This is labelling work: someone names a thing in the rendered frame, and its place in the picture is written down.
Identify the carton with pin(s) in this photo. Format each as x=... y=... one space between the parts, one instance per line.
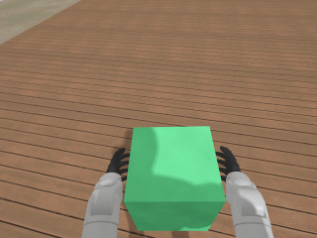
x=173 y=180

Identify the robot right hand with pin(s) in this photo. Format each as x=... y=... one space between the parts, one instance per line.
x=230 y=162

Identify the robot right forearm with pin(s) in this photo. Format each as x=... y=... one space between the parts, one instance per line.
x=249 y=212

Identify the robot left forearm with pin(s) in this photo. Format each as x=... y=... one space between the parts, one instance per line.
x=103 y=208

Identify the robot left hand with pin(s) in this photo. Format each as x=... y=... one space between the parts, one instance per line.
x=116 y=164

